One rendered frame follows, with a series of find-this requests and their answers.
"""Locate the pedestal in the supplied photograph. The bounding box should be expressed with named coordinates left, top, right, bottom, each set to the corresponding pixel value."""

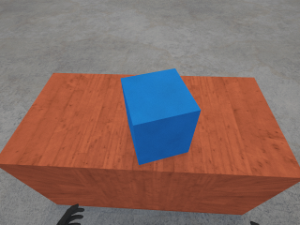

left=0, top=73, right=300, bottom=216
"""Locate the left robot hand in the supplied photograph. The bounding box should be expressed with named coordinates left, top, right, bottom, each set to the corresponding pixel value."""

left=56, top=204, right=84, bottom=225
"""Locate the carton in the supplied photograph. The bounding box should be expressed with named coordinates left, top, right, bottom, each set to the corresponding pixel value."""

left=121, top=68, right=201, bottom=165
